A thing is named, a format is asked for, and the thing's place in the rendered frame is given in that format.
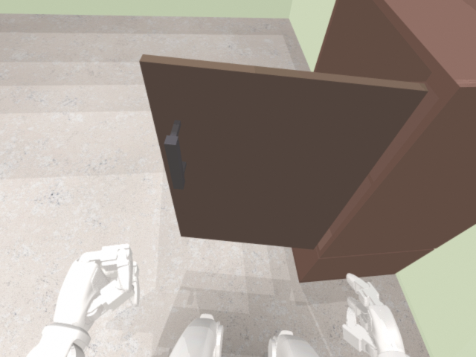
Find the robot left hand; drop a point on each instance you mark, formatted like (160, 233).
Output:
(77, 302)

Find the cupboard door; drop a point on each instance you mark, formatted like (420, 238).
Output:
(273, 155)

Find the right robot thigh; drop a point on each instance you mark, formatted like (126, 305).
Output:
(289, 346)

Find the left robot thigh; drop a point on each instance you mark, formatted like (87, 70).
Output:
(202, 338)

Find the robot right hand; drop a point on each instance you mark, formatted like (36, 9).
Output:
(378, 332)

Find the robot thigh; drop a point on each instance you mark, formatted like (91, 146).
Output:
(202, 338)
(289, 346)

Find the handle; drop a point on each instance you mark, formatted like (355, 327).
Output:
(173, 152)

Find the robot left forearm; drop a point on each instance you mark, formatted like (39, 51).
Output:
(61, 340)

